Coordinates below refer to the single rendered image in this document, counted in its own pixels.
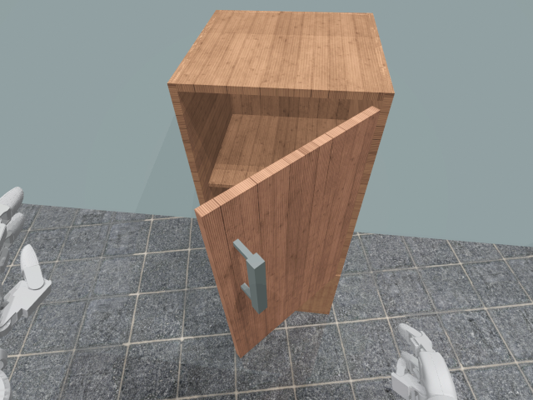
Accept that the right robot hand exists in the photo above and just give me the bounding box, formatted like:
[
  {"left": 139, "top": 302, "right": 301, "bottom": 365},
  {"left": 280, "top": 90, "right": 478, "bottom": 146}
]
[{"left": 391, "top": 323, "right": 458, "bottom": 400}]

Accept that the cupboard door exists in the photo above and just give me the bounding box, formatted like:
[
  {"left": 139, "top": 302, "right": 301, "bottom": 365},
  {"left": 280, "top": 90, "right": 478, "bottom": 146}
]
[{"left": 194, "top": 106, "right": 381, "bottom": 358}]

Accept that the handle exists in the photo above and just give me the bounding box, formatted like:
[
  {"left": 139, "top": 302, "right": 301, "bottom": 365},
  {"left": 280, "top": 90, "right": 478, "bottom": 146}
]
[{"left": 233, "top": 239, "right": 267, "bottom": 314}]

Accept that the left robot hand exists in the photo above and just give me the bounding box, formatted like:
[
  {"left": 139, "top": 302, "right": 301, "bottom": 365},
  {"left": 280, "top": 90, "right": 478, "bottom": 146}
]
[{"left": 0, "top": 187, "right": 52, "bottom": 338}]

